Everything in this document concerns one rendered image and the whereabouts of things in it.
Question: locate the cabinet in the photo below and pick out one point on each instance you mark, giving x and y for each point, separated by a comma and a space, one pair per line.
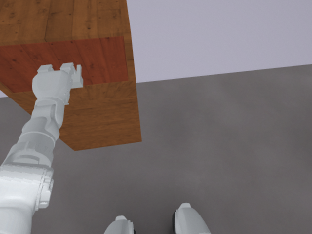
98, 115

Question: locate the left robot upper arm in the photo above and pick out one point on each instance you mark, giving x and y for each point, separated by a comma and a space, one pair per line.
24, 189

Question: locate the robot left shin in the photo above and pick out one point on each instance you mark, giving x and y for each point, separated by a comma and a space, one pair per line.
120, 217

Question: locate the robot left hand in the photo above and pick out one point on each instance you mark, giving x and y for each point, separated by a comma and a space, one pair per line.
49, 83

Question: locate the handle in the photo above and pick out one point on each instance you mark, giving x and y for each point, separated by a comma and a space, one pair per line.
77, 78

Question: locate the left robot forearm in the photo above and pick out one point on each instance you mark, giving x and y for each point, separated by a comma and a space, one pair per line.
38, 138

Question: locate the drawer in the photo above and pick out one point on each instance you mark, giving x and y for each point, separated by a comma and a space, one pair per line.
102, 60

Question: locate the left robot thigh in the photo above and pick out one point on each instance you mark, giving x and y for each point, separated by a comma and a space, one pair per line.
120, 226

